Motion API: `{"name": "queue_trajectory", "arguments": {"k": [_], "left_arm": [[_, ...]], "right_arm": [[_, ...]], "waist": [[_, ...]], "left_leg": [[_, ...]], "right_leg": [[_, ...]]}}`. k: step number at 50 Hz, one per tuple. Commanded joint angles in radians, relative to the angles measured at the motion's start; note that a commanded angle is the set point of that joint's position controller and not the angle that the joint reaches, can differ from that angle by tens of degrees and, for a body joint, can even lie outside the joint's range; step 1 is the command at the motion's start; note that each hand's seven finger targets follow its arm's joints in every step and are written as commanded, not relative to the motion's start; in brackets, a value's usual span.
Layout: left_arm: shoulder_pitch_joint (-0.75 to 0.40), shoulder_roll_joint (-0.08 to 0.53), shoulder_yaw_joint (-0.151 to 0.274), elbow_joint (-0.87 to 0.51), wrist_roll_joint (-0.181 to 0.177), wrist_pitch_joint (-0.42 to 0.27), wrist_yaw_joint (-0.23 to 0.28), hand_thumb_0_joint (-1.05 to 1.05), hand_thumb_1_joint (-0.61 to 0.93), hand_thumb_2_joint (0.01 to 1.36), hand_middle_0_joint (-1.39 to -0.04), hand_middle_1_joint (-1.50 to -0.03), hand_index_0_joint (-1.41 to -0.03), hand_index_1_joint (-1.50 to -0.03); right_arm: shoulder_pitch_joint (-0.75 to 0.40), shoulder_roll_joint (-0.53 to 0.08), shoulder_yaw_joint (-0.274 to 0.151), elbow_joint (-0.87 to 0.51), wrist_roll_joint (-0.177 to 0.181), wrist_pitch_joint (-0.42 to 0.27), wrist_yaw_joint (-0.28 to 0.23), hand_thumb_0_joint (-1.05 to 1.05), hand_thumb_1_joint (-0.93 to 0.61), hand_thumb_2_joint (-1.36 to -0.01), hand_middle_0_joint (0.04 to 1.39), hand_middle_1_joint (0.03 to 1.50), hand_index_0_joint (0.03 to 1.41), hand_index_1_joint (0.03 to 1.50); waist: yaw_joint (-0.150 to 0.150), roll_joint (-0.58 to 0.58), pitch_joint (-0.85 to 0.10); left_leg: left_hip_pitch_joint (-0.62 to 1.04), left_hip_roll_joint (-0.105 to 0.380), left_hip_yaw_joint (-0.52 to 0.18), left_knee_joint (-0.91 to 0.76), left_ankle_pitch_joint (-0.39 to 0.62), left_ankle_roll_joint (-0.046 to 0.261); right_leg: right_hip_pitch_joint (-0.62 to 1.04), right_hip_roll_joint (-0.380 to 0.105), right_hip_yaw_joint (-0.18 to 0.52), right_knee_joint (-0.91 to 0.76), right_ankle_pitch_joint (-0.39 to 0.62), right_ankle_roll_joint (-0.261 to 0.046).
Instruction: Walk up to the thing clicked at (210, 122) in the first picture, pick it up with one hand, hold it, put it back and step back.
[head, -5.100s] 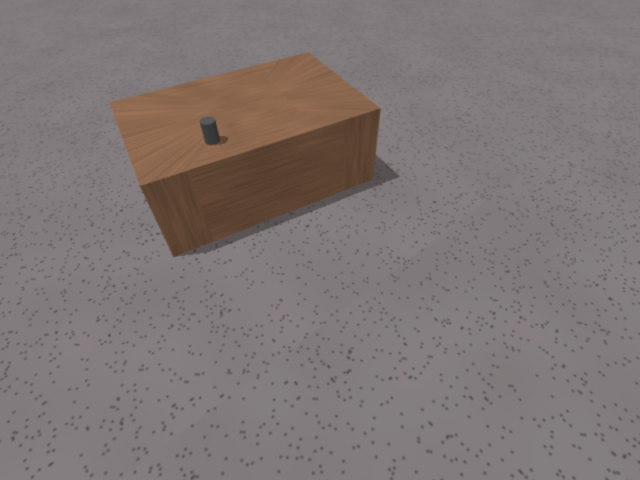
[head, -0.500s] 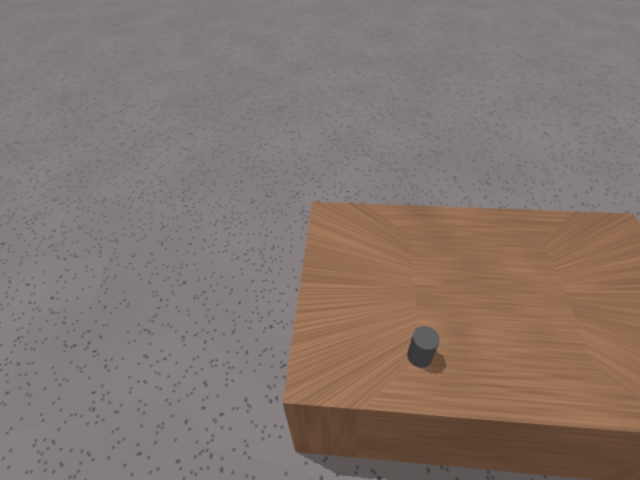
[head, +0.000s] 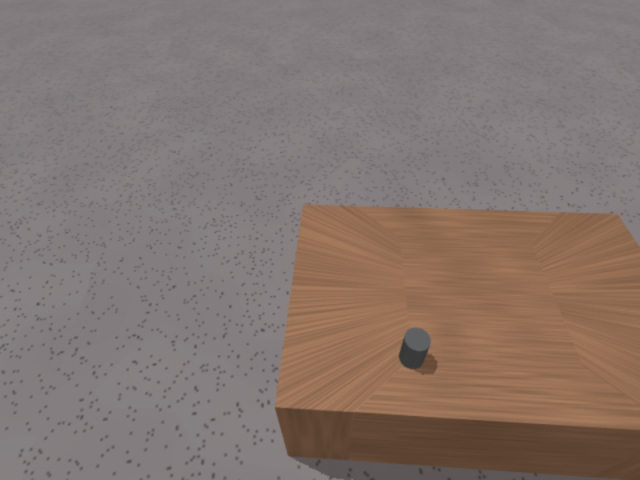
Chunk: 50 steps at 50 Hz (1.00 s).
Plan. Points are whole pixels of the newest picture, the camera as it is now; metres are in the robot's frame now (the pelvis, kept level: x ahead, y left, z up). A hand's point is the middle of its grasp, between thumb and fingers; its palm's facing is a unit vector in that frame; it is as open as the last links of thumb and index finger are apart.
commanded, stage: stand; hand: right
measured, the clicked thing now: (414, 348) +0.47 -0.18 -0.35
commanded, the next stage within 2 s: none
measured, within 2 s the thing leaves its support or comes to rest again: neither
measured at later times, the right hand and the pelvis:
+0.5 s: hand out of the picture +0.08 -0.26 -0.16, palm faces -0.03 +0.94 -0.34, open 7.4 cm; pelvis +0.00 -0.01 +0.00, yaw +0 degrees
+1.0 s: hand out of the picture +0.07 -0.27 -0.16, palm faces -0.02 +0.94 -0.34, open 7.4 cm; pelvis +0.00 -0.02 +0.00, yaw +0 degrees
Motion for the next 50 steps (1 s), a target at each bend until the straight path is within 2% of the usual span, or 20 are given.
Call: {"name": "queue_trajectory", "arguments": {"k": [1, 15, 18, 19, 21, 26, 30, 33, 44, 50], "left_arm": [[-0.044, 0.211, 0.036, -0.058, -0.005, -0.02, 0.009, 0.0, 0.9, 0.9, -0.2, -0.3, -0.2, -0.3], [-0.02, 0.21, 0.031, -0.054, -0.003, -0.02, 0.007, 0.0, 0.9, 0.9, -0.2, -0.3, -0.2, -0.3], [-0.027, 0.214, 0.031, -0.053, -0.006, -0.019, 0.007, 0.0, 0.9, 0.9, -0.2, -0.3, -0.2, -0.3], [-0.026, 0.212, 0.032, -0.054, -0.006, -0.019, 0.007, 0.0, 0.9, 0.9, -0.2, -0.3, -0.2, -0.3], [-0.025, 0.22, 0.033, -0.053, -0.005, -0.018, 0.007, 0.0, 0.9, 0.9, -0.2, -0.3, -0.2, -0.3], [-0.015, 0.218, 0.034, -0.052, -0.006, -0.022, 0.006, 0.0, 0.9, 0.9, -0.2, -0.3, -0.2, -0.3], [-0.017, 0.218, 0.034, -0.054, -0.006, -0.022, 0.007, 0.0, 0.9, 0.9, -0.2, -0.3, -0.2, -0.3], [-0.015, 0.219, 0.033, -0.054, -0.004, -0.019, 0.007, 0.0, 0.9, 0.9, -0.2, -0.3, -0.2, -0.3], [-0.015, 0.223, 0.036, -0.057, -0.005, -0.02, 0.006, 0.0, 0.899, 0.9, -0.2, -0.3, -0.2, -0.3], [-0.018, 0.218, 0.034, -0.059, -0.009, -0.018, 0.004, 0.0, 0.899, 0.9, -0.2, -0.3, -0.2, -0.3]], "right_arm": [[-0.057, -0.221, -0.04, -0.065, -0.003, -0.026, -0.015, 0.0, -0.9, -0.9, 0.2, 0.3, 0.2, 0.3], [-0.058, -0.221, -0.034, -0.061, -0.001, -0.024, -0.017, 0.0, -0.9, -0.9, 0.2, 0.3, 0.2, 0.3], [-0.051, -0.217, -0.031, -0.059, -0.002, -0.022, -0.016, 0.0, -0.9, -0.9, 0.2, 0.3, 0.2, 0.3], [-0.045, -0.217, -0.031, -0.058, -0.002, -0.021, -0.015, 0.0, -0.9, -0.9, 0.2, 0.3, 0.2, 0.3], [-0.053, -0.217, -0.033, -0.059, -0.003, -0.02, -0.014, 0.0, -0.9, -0.9, 0.2, 0.3, 0.2, 0.3], [-0.045, -0.216, -0.028, -0.063, -0.003, -0.023, -0.015, 0.0, -0.9, -0.9, 0.2, 0.3, 0.2, 0.3], [-0.04, -0.216, -0.028, -0.063, -0.005, -0.022, -0.016, 0.0, -0.9, -0.9, 0.2, 0.3, 0.2, 0.3], [-0.045, -0.214, -0.029, -0.063, -0.004, -0.02, -0.015, 0.0, -0.9, -0.9, 0.2, 0.3, 0.2, 0.3], [-0.022, -0.212, -0.026, -0.062, -0.005, -0.022, -0.017, 0.0, -0.9, -0.9, 0.2, 0.3, 0.2, 0.3], [-0.025, -0.217, -0.026, -0.063, -0.005, -0.023, -0.017, 0.0, -0.9, -0.9, 0.2, 0.3, 0.2, 0.3]], "waist": [[0.006, 0.022, -0.087], [0.006, 0.013, -0.084], [0.003, 0.003, -0.062], [0.002, 0.014, -0.063], [0.005, 0.007, -0.055], [0.005, 0.011, -0.074], [0.006, 0.0, -0.073], [0.008, 0.005, -0.066], [0.006, 0.002, -0.071], [0.011, 0.01, -0.062]], "left_leg": [[-0.074, 0.133, -0.083, -0.057, 0.222, 0.013], [-0.052, 0.134, -0.073, -0.053, 0.21, 0.012], [-0.062, 0.13, -0.069, -0.055, 0.19, 0.009], [-0.074, 0.128, -0.068, -0.063, 0.146, 0.009], [-0.078, 0.13, -0.074, -0.063, 0.125, 0.012], [-0.066, 0.131, -0.069, -0.051, 0.185, 0.013], [-0.06, 0.135, -0.071, -0.051, 0.188, 0.012], [-0.066, 0.133, -0.073, -0.056, 0.16, 0.01], [-0.067, 0.139, -0.065, -0.056, 0.175, 0.011], [-0.067, 0.14, -0.066, -0.064, 0.167, 0.01]], "right_leg": [[0.116, -0.087, 0.095, -0.026, 0.125, -0.037], [0.107, -0.087, 0.099, -0.039, 0.143, -0.039], [0.095, -0.086, 0.103, -0.046, 0.121, -0.038], [0.096, -0.084, 0.105, -0.051, 0.082, -0.036], [0.09, -0.083, 0.107, -0.053, 0.039, -0.04], [0.106, -0.091, 0.111, -0.042, 0.149, -0.042], [0.1, -0.087, 0.108, -0.04, 0.14, -0.04], [0.095, -0.079, 0.099, -0.043, 0.095, -0.04], [0.11, -0.088, 0.113, -0.036, 0.146, -0.046], [0.102, -0.083, 0.114, -0.038, 0.127, -0.049]]}}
